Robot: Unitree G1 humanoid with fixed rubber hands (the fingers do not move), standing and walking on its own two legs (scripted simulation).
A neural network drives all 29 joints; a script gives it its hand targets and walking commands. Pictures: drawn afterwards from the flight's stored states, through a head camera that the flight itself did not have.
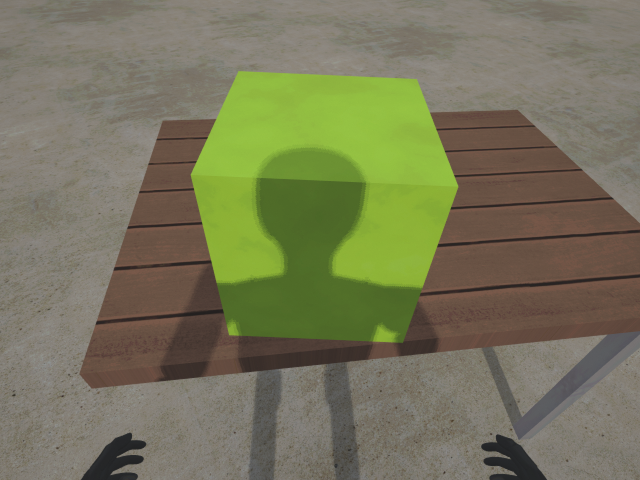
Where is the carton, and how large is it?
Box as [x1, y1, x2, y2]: [191, 71, 457, 342]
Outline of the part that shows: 238,71 191,173 191,178 229,334 402,342 457,188 454,176 416,79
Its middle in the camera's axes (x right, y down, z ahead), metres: +0.01 -0.05 +0.58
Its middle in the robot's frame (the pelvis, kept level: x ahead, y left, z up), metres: +0.49 -0.01 +0.10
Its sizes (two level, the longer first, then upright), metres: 0.267 0.266 0.295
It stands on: a table, 0.71 m high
